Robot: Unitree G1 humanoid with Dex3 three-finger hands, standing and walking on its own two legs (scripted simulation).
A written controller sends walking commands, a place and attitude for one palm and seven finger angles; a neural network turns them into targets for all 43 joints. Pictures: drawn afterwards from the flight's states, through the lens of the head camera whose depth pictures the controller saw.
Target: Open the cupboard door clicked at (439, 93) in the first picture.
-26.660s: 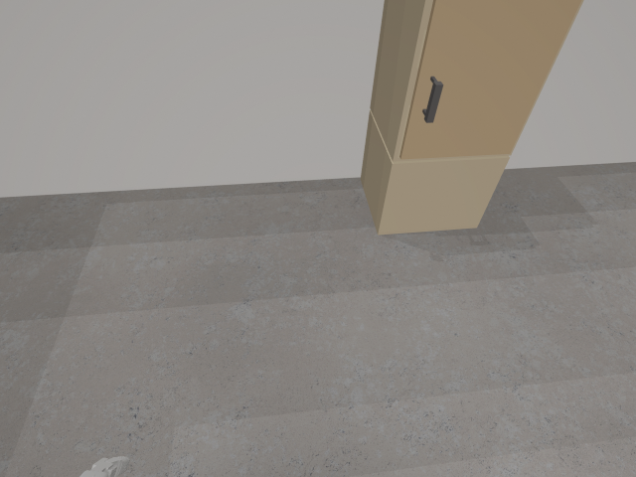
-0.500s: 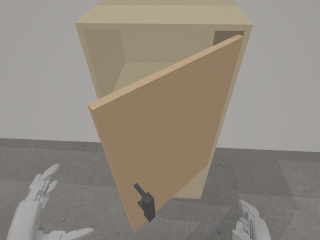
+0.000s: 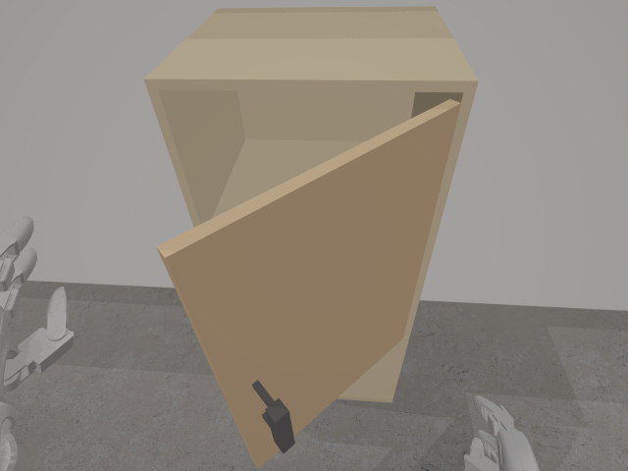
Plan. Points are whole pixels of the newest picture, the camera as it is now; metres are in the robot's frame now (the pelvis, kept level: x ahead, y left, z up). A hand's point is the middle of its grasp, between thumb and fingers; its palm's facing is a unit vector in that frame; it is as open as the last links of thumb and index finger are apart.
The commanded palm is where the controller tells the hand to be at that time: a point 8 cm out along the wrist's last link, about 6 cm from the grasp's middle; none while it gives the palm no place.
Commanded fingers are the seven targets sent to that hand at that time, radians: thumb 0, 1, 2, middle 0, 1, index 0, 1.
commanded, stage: draw the hand back to the body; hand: left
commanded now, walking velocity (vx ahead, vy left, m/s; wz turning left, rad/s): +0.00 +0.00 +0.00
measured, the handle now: (272, 415) +0.23 +0.10 -0.10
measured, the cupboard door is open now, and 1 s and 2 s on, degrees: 45 45 45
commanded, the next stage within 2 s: step back with the hand held close in 0.30 s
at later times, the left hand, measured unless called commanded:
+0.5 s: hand (79, 334) +0.19 +0.25 +0.17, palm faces +0.45 -0.79 -0.41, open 7.4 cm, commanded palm +0.14 +0.28 +0.18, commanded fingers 0.00 0.90 0.90 -0.20 -0.30 -0.20 -0.30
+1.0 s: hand (22, 387) +0.14 +0.28 +0.16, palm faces +0.37 -0.80 -0.48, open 7.4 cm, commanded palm +0.08 +0.32 +0.18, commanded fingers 0.00 0.90 0.90 -0.20 -0.30 -0.20 -0.30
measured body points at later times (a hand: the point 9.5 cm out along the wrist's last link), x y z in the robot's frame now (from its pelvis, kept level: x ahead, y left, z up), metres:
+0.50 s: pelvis +0.00 -0.02 +0.01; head -0.02 -0.04 +0.46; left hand +0.16 +0.29 +0.19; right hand +0.19 -0.24 -0.08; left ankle +0.02 +0.10 -0.73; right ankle -0.05 -0.11 -0.73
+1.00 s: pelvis -0.07 +0.02 +0.00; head -0.05 +0.02 +0.45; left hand +0.11 +0.32 +0.19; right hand +0.11 -0.23 -0.07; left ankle +0.02 +0.10 -0.73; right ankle -0.05 -0.11 -0.73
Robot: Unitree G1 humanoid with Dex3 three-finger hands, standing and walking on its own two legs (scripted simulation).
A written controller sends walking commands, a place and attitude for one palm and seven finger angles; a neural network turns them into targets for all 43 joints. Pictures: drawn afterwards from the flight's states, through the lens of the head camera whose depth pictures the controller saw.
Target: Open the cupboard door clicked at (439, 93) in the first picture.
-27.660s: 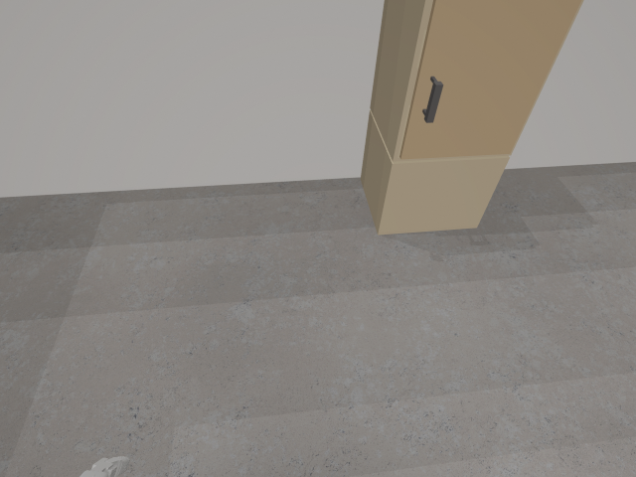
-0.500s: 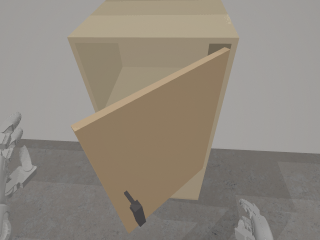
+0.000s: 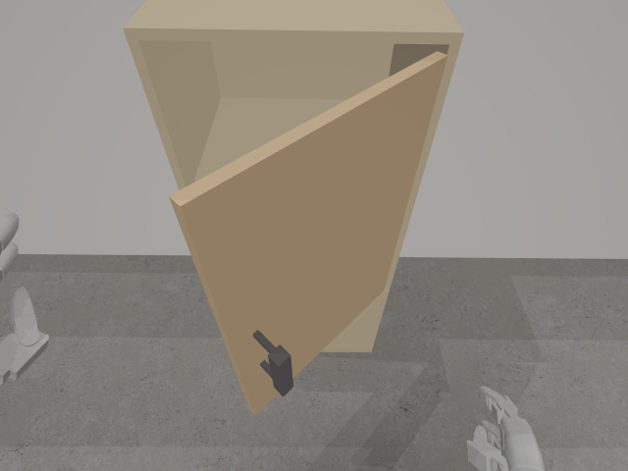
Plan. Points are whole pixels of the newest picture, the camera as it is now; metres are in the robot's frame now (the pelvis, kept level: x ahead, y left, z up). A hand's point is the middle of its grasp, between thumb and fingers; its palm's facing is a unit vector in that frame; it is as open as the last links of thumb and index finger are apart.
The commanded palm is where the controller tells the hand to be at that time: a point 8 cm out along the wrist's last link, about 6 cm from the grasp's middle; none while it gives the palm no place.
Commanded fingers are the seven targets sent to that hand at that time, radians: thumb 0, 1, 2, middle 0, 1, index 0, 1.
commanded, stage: step back with the hand held close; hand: left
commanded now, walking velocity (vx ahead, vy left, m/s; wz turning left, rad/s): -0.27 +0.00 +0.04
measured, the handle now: (272, 362) +0.29 +0.09 -0.10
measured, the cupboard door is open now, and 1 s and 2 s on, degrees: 45 45 45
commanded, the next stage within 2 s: stop stepping back and stand still in 0.56 s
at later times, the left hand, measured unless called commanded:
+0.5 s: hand out of the picture +0.10 +0.31 +0.16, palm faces +0.52 -0.75 -0.40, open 7.4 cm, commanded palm +0.02 +0.33 +0.18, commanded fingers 0.00 0.90 0.90 -0.20 -0.30 -0.20 -0.30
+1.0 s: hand out of the picture +0.03 +0.25 +0.17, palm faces +0.43 -0.80 -0.42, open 7.4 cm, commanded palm -0.02 +0.28 +0.18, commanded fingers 0.00 0.90 0.90 -0.20 -0.30 -0.20 -0.30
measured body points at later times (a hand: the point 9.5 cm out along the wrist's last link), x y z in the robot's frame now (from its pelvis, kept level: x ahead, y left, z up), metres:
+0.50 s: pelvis -0.10 +0.02 -0.01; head -0.07 +0.05 +0.44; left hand +0.07 +0.35 +0.18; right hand +0.10 -0.20 -0.08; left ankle +0.00 +0.10 -0.74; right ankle -0.08 -0.12 -0.68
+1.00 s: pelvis -0.18 -0.01 -0.01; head -0.21 +0.00 +0.44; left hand +0.00 +0.29 +0.20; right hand -0.07 -0.27 -0.10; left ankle -0.10 +0.09 -0.74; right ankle -0.32 -0.09 -0.72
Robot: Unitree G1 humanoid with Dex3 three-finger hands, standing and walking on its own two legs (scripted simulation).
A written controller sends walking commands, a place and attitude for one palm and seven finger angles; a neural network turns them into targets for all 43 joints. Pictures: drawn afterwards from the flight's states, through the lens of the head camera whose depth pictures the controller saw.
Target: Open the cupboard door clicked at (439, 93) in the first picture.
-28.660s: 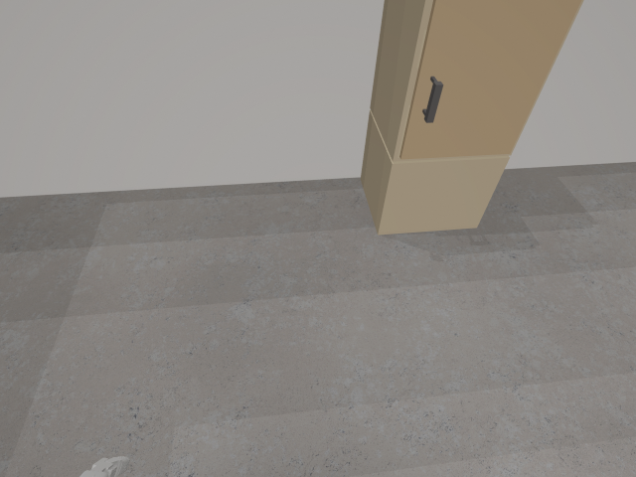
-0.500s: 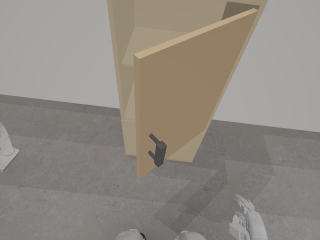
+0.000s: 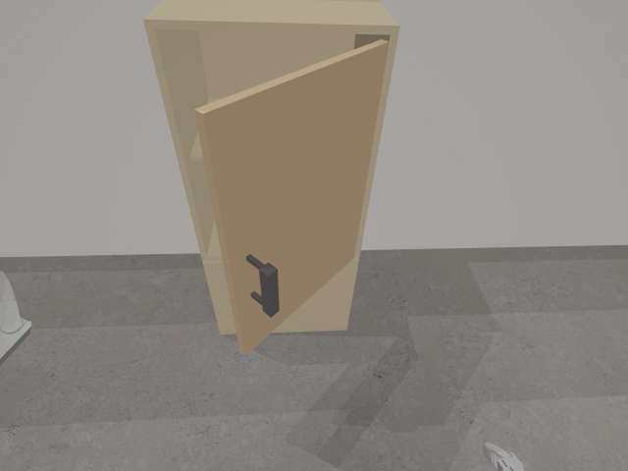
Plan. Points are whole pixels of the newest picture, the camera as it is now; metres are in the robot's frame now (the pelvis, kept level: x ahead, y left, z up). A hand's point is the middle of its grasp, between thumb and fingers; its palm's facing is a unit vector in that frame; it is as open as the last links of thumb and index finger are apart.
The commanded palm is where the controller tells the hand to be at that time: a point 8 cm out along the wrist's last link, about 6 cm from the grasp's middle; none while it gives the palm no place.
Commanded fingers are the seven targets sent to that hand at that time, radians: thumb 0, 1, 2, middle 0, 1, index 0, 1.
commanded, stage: stop stepping back and stand still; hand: left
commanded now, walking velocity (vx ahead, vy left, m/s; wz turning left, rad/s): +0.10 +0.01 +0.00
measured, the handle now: (261, 285) +0.47 +0.12 -0.09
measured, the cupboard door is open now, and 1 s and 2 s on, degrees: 45 45 45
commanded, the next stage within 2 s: let the arm hang, fingers relaxed in 1.22 s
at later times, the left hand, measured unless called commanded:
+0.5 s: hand out of the picture +0.15 +0.28 +0.17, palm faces +0.50 -0.74 -0.44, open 7.4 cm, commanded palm +0.09 +0.31 +0.19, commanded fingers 0.00 0.90 0.90 -0.20 -0.30 -0.20 -0.30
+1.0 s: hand out of the picture +0.12 +0.29 +0.16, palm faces +0.47 -0.78 -0.42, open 7.4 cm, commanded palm +0.06 +0.33 +0.19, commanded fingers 0.00 0.90 0.90 -0.20 -0.30 -0.20 -0.30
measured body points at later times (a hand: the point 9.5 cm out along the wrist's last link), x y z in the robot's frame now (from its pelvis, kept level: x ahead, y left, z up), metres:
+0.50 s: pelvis -0.04 +0.00 +0.01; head -0.03 +0.00 +0.46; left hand +0.12 +0.32 +0.19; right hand +0.12 -0.25 -0.08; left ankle -0.05 +0.12 -0.73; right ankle -0.06 -0.10 -0.72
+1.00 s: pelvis -0.07 +0.02 +0.02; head -0.05 +0.03 +0.47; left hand +0.09 +0.33 +0.18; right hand +0.10 -0.20 -0.07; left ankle -0.05 +0.12 -0.72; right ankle -0.06 -0.10 -0.72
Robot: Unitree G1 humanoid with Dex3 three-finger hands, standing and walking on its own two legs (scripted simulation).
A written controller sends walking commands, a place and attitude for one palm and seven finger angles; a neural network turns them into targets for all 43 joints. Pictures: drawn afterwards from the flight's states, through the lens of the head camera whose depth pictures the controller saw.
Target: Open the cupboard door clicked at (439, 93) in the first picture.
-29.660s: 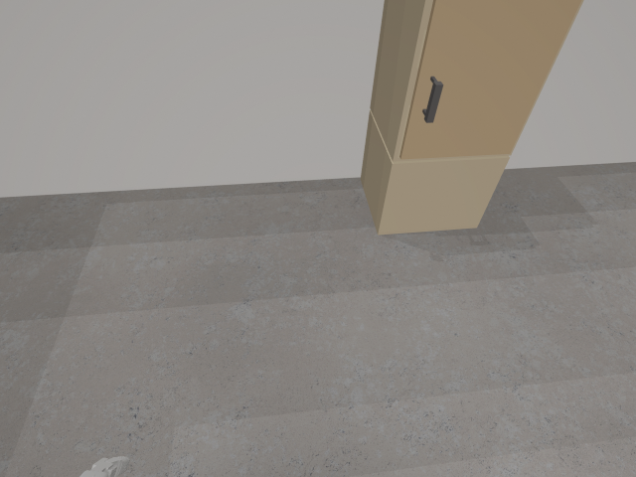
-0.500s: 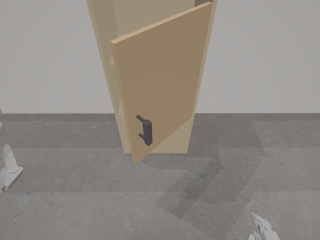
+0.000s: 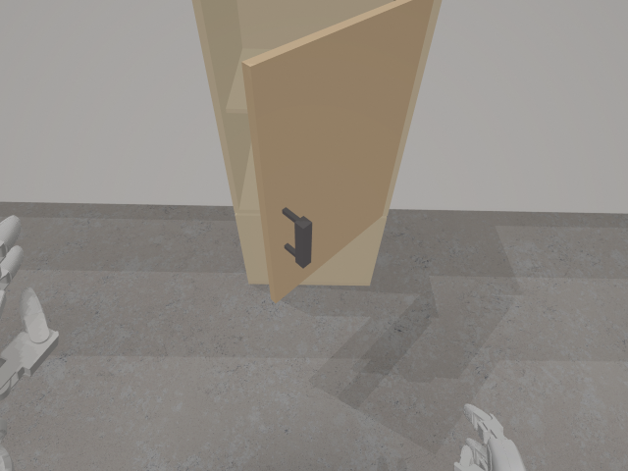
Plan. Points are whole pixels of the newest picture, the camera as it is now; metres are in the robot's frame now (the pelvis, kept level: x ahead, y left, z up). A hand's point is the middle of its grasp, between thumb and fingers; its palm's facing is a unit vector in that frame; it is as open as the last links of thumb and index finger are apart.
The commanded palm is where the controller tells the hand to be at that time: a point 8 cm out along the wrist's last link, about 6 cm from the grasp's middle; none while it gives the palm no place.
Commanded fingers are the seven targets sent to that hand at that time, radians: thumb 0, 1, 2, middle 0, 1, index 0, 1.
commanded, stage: stop stepping back and stand still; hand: left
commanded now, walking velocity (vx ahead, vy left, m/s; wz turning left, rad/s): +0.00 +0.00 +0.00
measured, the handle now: (295, 237) +0.54 +0.08 -0.11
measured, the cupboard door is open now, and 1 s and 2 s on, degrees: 45 45 45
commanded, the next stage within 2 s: let the arm hang, fingers relaxed in 0.22 s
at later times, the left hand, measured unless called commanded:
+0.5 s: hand (150, 461) +0.14 +0.23 -0.09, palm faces +0.05 -0.93 -0.37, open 7.4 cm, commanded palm none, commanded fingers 0.00 0.90 0.90 -0.20 -0.30 -0.20 -0.30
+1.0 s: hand out of the picture -0.04 +0.17 -0.17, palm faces +0.06 -0.97 -0.22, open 7.3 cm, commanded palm none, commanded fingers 0.00 0.90 0.90 -0.20 -0.30 -0.20 -0.30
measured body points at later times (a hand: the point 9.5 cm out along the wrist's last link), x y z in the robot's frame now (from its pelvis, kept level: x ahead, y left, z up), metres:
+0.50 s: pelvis -0.01 +0.00 -0.01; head +0.01 -0.03 +0.44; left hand +0.14 +0.27 -0.07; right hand +0.13 -0.26 -0.14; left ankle +0.03 +0.10 -0.74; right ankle +0.01 -0.12 -0.74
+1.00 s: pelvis -0.01 -0.01 +0.00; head +0.01 -0.03 +0.45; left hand -0.04 +0.22 -0.15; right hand -0.02 -0.22 -0.17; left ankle +0.02 +0.10 -0.74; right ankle +0.00 -0.12 -0.74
